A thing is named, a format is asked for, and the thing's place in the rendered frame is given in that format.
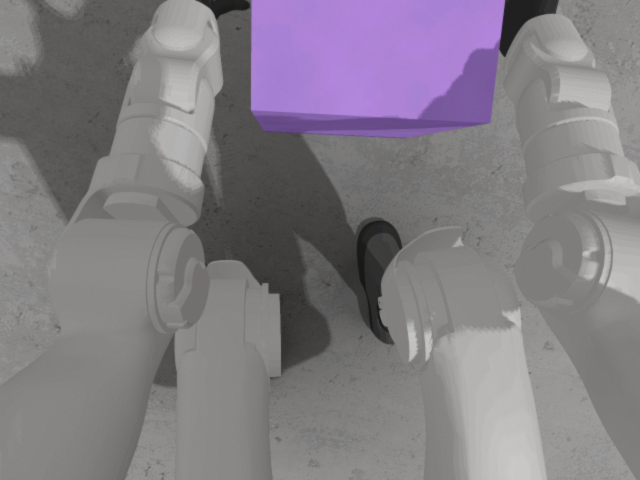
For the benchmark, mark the robot right forearm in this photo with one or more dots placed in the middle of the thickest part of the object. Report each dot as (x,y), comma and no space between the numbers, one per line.
(568,132)

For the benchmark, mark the robot left forearm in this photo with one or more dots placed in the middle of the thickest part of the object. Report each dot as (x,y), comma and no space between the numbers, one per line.
(154,167)

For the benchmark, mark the right robot upper arm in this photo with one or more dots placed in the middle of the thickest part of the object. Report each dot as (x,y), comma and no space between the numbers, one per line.
(581,268)

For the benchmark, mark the left robot upper arm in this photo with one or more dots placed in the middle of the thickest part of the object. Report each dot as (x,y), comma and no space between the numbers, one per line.
(120,290)

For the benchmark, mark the carton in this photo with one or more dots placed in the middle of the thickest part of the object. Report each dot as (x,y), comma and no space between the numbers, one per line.
(374,68)

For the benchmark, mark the robot right shin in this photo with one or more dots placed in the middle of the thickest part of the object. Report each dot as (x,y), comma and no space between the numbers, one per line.
(448,237)

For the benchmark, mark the left robot hand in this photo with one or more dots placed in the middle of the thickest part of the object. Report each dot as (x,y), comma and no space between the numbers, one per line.
(220,7)

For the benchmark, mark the right robot hand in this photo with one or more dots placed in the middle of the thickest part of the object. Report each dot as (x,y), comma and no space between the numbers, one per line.
(517,13)

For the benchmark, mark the right robot foot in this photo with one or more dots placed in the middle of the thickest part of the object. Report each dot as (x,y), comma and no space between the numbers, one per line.
(378,243)

